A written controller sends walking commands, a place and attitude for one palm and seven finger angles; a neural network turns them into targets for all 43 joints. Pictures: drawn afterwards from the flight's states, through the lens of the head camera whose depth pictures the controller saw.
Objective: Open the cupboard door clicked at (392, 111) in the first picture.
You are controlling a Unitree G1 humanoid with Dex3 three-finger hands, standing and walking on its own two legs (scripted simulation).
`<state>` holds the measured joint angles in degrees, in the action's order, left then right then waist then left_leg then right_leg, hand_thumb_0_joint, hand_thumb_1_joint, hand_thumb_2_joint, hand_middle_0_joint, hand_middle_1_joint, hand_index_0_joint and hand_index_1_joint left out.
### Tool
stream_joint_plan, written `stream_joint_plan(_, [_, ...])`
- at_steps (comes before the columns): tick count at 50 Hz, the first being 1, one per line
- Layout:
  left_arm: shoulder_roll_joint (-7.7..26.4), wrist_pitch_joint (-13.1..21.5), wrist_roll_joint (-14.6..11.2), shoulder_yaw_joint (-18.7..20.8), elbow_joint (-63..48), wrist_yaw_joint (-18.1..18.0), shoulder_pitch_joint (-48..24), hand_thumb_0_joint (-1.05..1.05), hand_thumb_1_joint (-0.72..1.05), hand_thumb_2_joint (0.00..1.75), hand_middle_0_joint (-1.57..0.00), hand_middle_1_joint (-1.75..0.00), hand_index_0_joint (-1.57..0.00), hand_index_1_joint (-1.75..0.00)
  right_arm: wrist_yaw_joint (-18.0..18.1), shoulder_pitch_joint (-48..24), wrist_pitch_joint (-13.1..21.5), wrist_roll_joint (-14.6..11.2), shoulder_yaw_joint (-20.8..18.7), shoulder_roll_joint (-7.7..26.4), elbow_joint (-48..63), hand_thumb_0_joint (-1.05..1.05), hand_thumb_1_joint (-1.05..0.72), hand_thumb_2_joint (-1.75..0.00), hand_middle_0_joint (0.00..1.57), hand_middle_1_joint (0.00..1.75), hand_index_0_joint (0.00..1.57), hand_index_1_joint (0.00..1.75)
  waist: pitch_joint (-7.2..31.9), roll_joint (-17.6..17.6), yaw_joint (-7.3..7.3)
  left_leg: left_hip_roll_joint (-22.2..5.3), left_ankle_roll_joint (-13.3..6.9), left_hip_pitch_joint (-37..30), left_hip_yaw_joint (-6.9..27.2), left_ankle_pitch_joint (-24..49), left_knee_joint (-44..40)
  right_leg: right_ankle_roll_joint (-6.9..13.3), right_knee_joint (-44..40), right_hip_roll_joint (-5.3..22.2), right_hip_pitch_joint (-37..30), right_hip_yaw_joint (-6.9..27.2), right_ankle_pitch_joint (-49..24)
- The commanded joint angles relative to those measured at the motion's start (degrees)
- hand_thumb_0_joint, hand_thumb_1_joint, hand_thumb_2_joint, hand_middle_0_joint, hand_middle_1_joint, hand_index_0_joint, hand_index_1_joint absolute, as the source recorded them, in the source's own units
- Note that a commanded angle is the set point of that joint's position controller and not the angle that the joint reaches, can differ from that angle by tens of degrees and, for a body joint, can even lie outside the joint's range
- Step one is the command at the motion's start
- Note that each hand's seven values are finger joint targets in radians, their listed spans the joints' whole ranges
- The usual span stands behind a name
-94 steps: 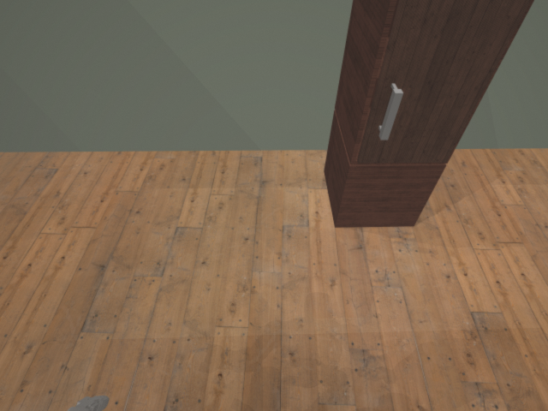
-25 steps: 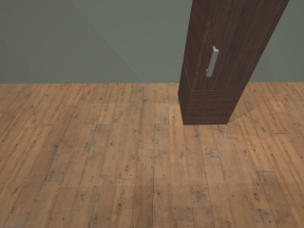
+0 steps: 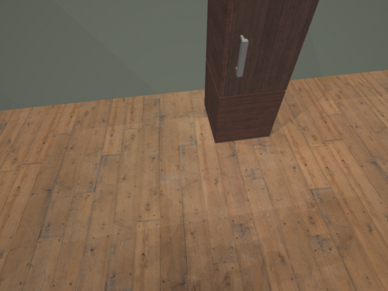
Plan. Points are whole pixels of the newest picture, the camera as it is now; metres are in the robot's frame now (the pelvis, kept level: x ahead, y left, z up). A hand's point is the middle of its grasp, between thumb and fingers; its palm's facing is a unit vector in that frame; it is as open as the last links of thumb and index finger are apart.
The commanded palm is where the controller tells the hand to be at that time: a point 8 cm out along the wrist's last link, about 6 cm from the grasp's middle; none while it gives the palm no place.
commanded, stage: walk to a spot facing it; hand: left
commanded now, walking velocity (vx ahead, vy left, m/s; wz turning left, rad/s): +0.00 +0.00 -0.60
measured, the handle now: (240, 56) +1.06 -0.13 -0.10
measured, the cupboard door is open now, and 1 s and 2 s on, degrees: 0 0 0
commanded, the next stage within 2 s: none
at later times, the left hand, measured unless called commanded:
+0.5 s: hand out of the picture +0.08 +0.23 -0.16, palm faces -0.17 -0.95 -0.25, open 7.4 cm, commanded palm none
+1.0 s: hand (152, 274) +0.18 +0.12 -0.14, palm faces -0.54 -0.80 -0.26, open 7.4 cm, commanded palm none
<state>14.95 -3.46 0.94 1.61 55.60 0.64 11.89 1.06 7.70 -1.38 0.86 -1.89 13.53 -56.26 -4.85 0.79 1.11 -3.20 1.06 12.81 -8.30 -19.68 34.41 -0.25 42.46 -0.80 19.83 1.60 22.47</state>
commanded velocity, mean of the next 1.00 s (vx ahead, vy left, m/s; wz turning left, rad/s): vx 0.03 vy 0.00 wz -0.60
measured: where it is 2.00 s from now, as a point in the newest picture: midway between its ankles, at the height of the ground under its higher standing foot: outside the picture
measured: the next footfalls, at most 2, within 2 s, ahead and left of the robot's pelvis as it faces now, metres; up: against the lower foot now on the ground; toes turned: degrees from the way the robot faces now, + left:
left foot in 0.50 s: +0.03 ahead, +0.15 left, +0.00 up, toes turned -15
right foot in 0.92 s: -0.06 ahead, -0.10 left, +0.00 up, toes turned -36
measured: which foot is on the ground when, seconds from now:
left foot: down 0.00-0.04, up 0.06-0.48, down 0.50-0.92, up 0.94-1.00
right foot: down 0.00-0.50, up 0.52-0.90, down 0.92-1.00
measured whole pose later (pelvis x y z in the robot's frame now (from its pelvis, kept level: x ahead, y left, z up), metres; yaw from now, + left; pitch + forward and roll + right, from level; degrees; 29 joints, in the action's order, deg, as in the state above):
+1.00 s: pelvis -0.04 +0.02 +0.00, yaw -33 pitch +0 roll -1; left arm 12.7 -1.3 0.8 3.0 50.0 0.9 7.3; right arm 0.9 15.8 -3.8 1.0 -3.7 15.2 -55.1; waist -5.4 -3.0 -2.2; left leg -8.3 3.5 22.8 -5.7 -29.9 59.6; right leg 1.3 36.3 0.0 17.1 -2.9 18.6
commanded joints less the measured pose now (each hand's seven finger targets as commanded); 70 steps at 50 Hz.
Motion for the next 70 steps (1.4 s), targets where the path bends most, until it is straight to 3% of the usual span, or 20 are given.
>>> stream_joint_plan(1, [10.23,2.15,0.97,3.75,-3.98,-0.32,9.11,0.0,0.9,0.9,-0.2,-0.3,-0.2,-0.3,0.42,-2.46,0.42,-0.04,-3.12,9.68,6.43,0.0,-0.9,-0.9,0.2,0.3,0.2,0.3,5.71,7.17,3.74,-5.97,-0.42,10.66,0.48,8.49,14.68,2.55,-17.5,9.3,-10.78,10.17,-18.22])
stream_joint_plan(2, [14.49,2.61,0.84,4.38,-4.77,-1.09,9.16,0.0,0.9,0.9,-0.2,-0.3,-0.2,-0.3,0.17,-2.7,0.28,-0.43,-2.33,5.7,8.79,0.0,-0.9,-0.9,0.2,0.3,0.2,0.3,4.32,18.72,2.94,1.3,2.17,20.35,2.4,-14.12,26.64,9.37,-25.36,21.91,-9.42,30.34,-28.73])
stream_joint_plan(3, [13.25,2.4,0.21,4.45,-5.28,-1.6,9.18,0.0,0.9,0.9,-0.2,-0.3,-0.2,-0.3,0.5,-4.05,-0.4,-0.3,-2.59,7.48,8.29,0.0,-0.9,-0.9,0.2,0.3,0.2,0.3,4.3,14.33,3.97,0.32,1.3,18.19,10.11,-12.58,31.16,10.65,-28.82,20.36,-4.88,31.81,-18.65])
stream_joint_plan(8, [8.67,2.87,0.16,3.91,-7.4,-1.66,1.9,0.0,0.9,0.9,-0.2,-0.3,-0.2,-0.3,0.12,0.47,0.01,0.1,-2.7,5.89,5.6,0.0,-0.9,-0.9,0.2,0.3,0.2,0.3,7.69,5.62,-0.52,-0.85,2.63,16.78,9.59,-1.15,29.09,9.86,-24.28,12.45,-8.28,19.9,-19.58])
stream_joint_plan(19, [9.66,1.91,0.69,5.21,-6.48,-1.44,4.61,0.0,0.9,0.9,-0.2,-0.3,-0.2,-0.3,1.02,-1.51,0.72,-0.69,-2.37,4.54,7.95,0.0,-0.9,-0.9,0.2,0.3,0.2,0.3,10.05,7.44,1.65,2.01,1.98,11.22,9.28,-5.54,10.01,10.86,-22.36,10.31,-11.34,26.17,-26.3])
stream_joint_plan(23, [9.56,1.28,0.31,5.14,-7.87,-1.34,-0.57,0.0,0.9,0.9,-0.2,-0.3,-0.2,-0.3,1.6,7.17,1.69,-1.12,-2.42,5.1,6.45,0.0,-0.9,-0.9,0.2,0.3,0.2,0.3,11.7,6.93,-2.79,2.72,0.38,-5.63,8.52,3.24,-9.95,6.04,-18.33,6.5,-1.39,25.12,-22.63])
stream_joint_plan(25, [4.07,1.13,-0.3,4.19,-10.09,-0.15,-0.6,0.0,0.9,0.9,-0.2,-0.3,-0.2,-0.3,1.72,7.13,2.22,-0.03,-3.75,13.11,7.69,0.0,-0.9,-0.9,0.2,0.3,0.2,0.3,9.11,-16.78,-2.97,-18.46,-6.27,-15.58,29.46,4.09,-21.93,-0.41,1.18,-6.23,18.61,8.8,4.09])
stream_joint_plan(26, [5.65,1.28,0.56,4.88,-10.63,-0.07,-0.77,0.0,0.9,0.9,-0.2,-0.3,-0.2,-0.3,1.42,4.19,1.75,-0.18,-3.61,14.15,9.57,0.0,-0.9,-0.9,0.2,0.3,0.2,0.3,6.81,-14.6,-2.14,-25.81,-10.56,-6.48,31.82,6.15,-21.89,-2.48,13.95,-2.67,17.52,4.38,8.5])
stream_joint_plan(30, [4.91,0.47,0.75,5.05,-7.84,1.31,0.55,0.0,0.9,0.9,-0.2,-0.3,-0.2,-0.3,1.58,-0.28,2.51,0.58,-2.07,8.06,10.27,0.0,-0.9,-0.9,0.2,0.3,0.2,0.3,3.02,-9.15,0.65,-13.13,-8.49,-2.96,12.1,24.28,-16.27,-4.09,28.16,0.09,15.64,1.24,0.34])
stream_joint_plan(43, [3.46,1.4,0.22,3.87,-9.75,1.54,-4.25,0.0,0.9,0.9,-0.2,-0.3,-0.2,-0.3,0.31,7.99,1.82,0.68,-4.27,11.7,6.1,0.0,-0.9,-0.9,0.2,0.3,0.2,0.3,5.75,-10.51,-1.91,-16.32,-5.34,-5.74,1.92,31.7,-4.62,-1.34,-8.52,1.2,-3.46,-7.4,-3.68])
stream_joint_plan(44, [5.25,2.21,0.35,4.26,-8.6,1.26,-0.49,0.0,0.9,0.9,-0.2,-0.3,-0.2,-0.3,0.06,8.66,1.73,0.33,-4.13,11.36,6.17,0.0,-0.9,-0.9,0.2,0.3,0.2,0.3,8.51,-6.64,0.11,-14.7,-2.16,-1.89,-1.03,29.3,4.25,-0.2,-17.45,2.23,-12.61,-6.31,-11.71])
stream_joint_plan(46, [16.11,3.21,-0.09,6.11,-6.35,-0.53,7.98,0.0,0.9,0.9,-0.2,-0.3,-0.2,-0.3,-0.3,6.39,1.0,0.12,-2.15,5.0,10.3,0.0,-0.9,-0.9,0.2,0.3,0.2,0.3,13.62,16.75,3.49,-4.04,3.8,22.58,0.23,-16.55,30.09,10.34,-20.44,25.88,-26.65,22.62,-47.31])
stream_joint_plan(49, [11.59,2.21,-0.06,5.44,-7.66,-1.24,1.94,0.0,0.9,0.9,-0.2,-0.3,-0.2,-0.3,-0.35,0.04,0.13,0.52,-2.5,6.73,10.22,0.0,-0.9,-0.9,0.2,0.3,0.2,0.3,5.06,10.35,2.9,-5.72,2.89,25.26,7.19,-8.79,33.31,11.69,-27.92,18.57,-13.23,20.63,-2.9])
stream_joint_plan(52, [9.66,3.39,0.42,4.53,-8.15,-0.92,-1.91,0.0,0.9,0.9,-0.2,-0.3,-0.2,-0.3,-1.38,4.64,0.5,1.06,-2.62,5.95,7.78,0.0,-0.9,-0.9,0.2,0.3,0.2,0.3,4.63,7.32,-0.73,-4.86,3.66,19.93,4.76,-2.17,27.3,9.64,-28.37,13.67,-8.98,14.32,0.38])
stream_joint_plan(60, [10.75,4.5,0.58,4.77,-5.99,-0.17,1.73,0.0,0.9,0.9,-0.2,-0.3,-0.2,-0.3,-1.84,2.49,2.58,0.33,-2.57,4.85,9.75,0.0,-0.9,-0.9,0.2,0.3,0.2,0.3,2.74,8.22,0.07,-1.07,3.06,12.36,3.78,-1.65,9.13,10.49,-28.32,12.13,-5.17,18.73,2.35])
stream_joint_plan(63, [8.89,4.13,0.34,4.92,-6.43,-0.13,-1.45,0.0,0.9,0.9,-0.2,-0.3,-0.2,-0.3,-0.88,11.46,3.83,0.06,-2.68,5.2,7.23,0.0,-0.9,-0.9,0.2,0.3,0.2,0.3,4.45,5.48,-4.45,0.61,2.54,-6.12,2.14,3.79,-5.66,7.41,-20.3,7.87,3.54,16.34,2.34])
stream_joint_plan(64, [5.68,3.81,0.2,4.21,-7.26,0.23,-1.86,0.0,0.9,0.9,-0.2,-0.3,-0.2,-0.3,0.01,17.57,4.32,0.17,-3.28,8.4,5.29,0.0,-0.9,-0.9,0.2,0.3,0.2,0.3,6.38,-3.63,-7.18,-4.37,1.71,-15.95,7.2,-2.67,-12.04,4.82,-9.94,2.94,10.32,12.08,4.06])
stream_joint_plan(65, [0.73,3.56,-0.41,3.38,-8.37,1.0,-0.19,0.0,0.9,0.9,-0.2,-0.3,-0.2,-0.3,0.29,22.36,4.45,1.32,-4.49,15.12,4.27,0.0,-0.9,-0.9,0.2,0.3,0.2,0.3,7.87,-22.49,-8.22,-21.5,-2.94,-21.11,28.63,-18.84,-21.49,1.39,9.91,-4.9,21.5,2.42,11.95])
stream_joint_plan(66, [2.46,3.97,0.16,3.7,-10.07,1.19,-2.54,0.0,0.9,0.9,-0.2,-0.3,-0.2,-0.3,0.31,21.1,4.2,0.89,-4.05,15.74,5.21,0.0,-0.9,-0.9,0.2,0.3,0.2,0.3,4.04,-18.74,-7.19,-28.63,-6.72,-13.17,36.6,-28.65,-27.09,0.87,17.96,-0.01,23.69,1.51,10.38])
stream_joint_plan(70, [1.66,3.17,1.21,4.75,-5.8,2.82,-0.18,0.0,0.9,0.9,-0.2,-0.3,-0.2,-0.3,0.61,11.27,5.57,0.69,-1.68,6.69,5.66,0.0,-0.9,-0.9,0.2,0.3,0.2,0.3,-2.91,-8.38,-1.48,-18.06,-2.82,-2.73,14.67,-9.61,-26.94,-0.57,28.31,4.93,20.54,-0.61,-7.02])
